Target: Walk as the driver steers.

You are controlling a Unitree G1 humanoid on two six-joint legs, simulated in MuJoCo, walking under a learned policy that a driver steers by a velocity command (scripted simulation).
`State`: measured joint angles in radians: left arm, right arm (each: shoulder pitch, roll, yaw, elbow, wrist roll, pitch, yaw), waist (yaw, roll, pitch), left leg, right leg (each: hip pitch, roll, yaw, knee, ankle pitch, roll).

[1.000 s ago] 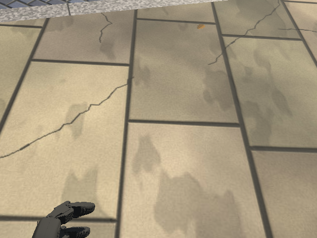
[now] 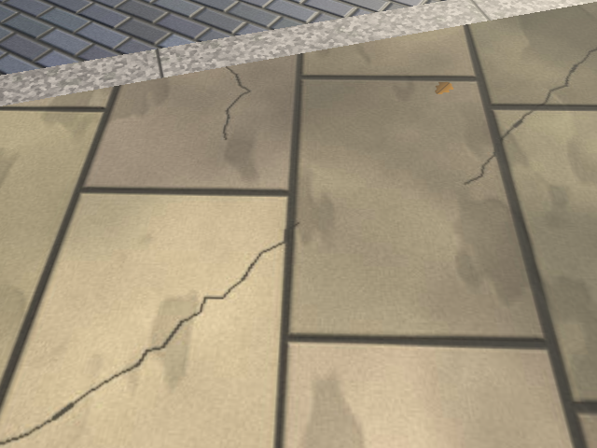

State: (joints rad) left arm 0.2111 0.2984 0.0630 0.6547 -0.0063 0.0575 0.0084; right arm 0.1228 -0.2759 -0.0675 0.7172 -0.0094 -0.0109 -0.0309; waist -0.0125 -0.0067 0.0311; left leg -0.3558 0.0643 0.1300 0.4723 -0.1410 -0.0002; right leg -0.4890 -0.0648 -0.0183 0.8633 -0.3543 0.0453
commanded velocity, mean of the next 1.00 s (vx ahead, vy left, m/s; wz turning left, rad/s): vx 0.01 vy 0.00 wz -0.52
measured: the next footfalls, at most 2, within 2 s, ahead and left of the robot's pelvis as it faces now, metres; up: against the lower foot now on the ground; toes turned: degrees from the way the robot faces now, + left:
right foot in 0.06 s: +0.05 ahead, -0.13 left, +0.00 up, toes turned -5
left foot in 0.54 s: +0.08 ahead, +0.09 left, +0.00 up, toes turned -24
